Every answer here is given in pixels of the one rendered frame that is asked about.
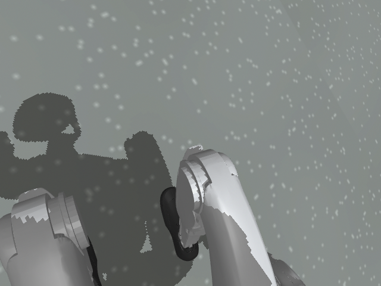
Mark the right robot foot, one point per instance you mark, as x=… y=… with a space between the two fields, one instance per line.
x=171 y=220

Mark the left robot foot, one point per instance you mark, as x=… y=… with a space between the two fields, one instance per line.
x=93 y=261

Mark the right robot hand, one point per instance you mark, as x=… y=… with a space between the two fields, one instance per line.
x=284 y=275

